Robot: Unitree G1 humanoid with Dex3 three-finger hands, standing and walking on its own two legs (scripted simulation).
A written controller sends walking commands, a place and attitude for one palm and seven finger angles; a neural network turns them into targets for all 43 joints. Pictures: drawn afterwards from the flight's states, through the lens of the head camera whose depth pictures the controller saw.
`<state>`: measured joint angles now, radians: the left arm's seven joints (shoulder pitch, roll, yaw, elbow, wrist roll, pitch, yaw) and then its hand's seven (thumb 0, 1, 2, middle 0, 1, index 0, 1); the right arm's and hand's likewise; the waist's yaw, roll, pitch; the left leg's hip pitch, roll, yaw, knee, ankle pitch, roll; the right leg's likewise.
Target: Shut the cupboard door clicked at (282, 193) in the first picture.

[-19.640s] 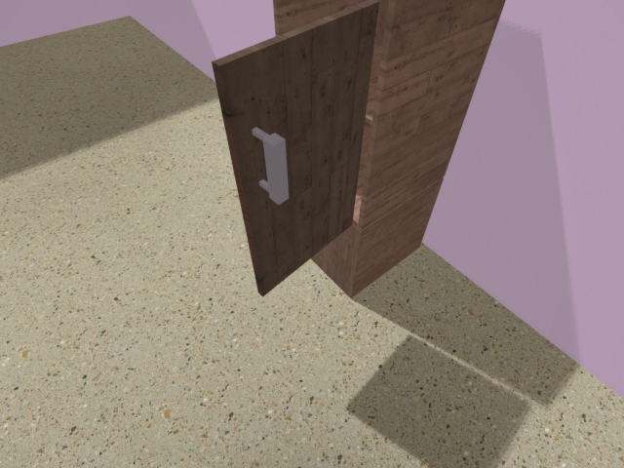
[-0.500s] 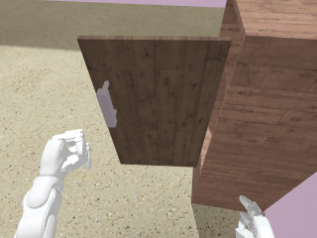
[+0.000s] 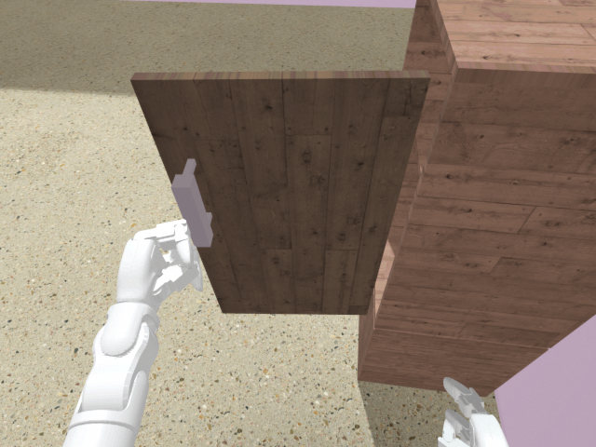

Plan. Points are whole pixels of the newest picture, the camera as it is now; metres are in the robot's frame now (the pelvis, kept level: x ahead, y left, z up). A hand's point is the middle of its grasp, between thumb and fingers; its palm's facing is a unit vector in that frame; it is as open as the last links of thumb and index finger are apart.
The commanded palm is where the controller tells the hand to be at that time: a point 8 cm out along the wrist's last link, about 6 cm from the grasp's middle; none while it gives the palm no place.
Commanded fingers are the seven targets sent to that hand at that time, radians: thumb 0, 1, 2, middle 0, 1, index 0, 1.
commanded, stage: bring the fist close to the handle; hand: left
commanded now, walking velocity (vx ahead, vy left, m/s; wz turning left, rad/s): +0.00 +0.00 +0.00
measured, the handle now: (197, 203) +0.43 +0.17 +0.09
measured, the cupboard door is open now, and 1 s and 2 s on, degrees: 96 94 68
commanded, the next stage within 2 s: push the door shut along its arc in 0.52 s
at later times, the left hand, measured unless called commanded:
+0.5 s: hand (202, 261) +0.33 +0.14 +0.10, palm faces +0.07 -1.00 -0.04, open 3.1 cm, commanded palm +0.30 +0.18 +0.09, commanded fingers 0.00 0.90 0.90 -1.30 -1.50 -1.30 -1.50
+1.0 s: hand (204, 238) +0.36 +0.15 +0.09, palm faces -0.03 -1.00 -0.05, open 3.1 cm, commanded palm +0.35 +0.19 +0.09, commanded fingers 0.00 0.90 0.90 -1.30 -1.50 -1.30 -1.50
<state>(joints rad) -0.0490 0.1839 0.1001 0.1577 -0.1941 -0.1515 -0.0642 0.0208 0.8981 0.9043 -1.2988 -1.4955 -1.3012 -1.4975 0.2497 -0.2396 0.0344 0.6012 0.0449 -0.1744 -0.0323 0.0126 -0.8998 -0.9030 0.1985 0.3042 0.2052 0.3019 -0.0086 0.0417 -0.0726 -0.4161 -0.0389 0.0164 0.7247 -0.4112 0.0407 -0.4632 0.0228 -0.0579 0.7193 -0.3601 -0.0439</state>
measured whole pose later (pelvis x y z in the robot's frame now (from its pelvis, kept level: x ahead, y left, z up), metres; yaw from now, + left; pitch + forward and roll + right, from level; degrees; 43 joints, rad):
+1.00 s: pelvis -0.01 -0.01 +0.00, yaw +0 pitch +6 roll +0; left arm -0.36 0.25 0.13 0.54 -0.20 -0.23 -0.15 0.02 0.88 0.93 -1.30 -1.50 -1.30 -1.50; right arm 0.26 -0.26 0.03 0.63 0.06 -0.09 -0.04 0.01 -0.90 -0.90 0.20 0.30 0.20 0.30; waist -0.03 0.03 -0.04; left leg -0.43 -0.03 0.01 0.71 -0.38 0.03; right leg -0.47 0.03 -0.06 0.70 -0.33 -0.05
